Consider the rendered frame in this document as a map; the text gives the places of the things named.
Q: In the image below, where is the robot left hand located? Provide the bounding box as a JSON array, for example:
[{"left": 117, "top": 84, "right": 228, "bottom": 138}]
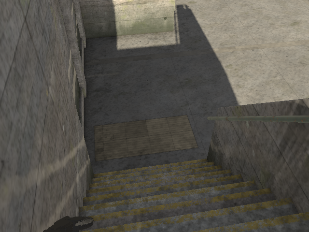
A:
[{"left": 43, "top": 216, "right": 94, "bottom": 232}]

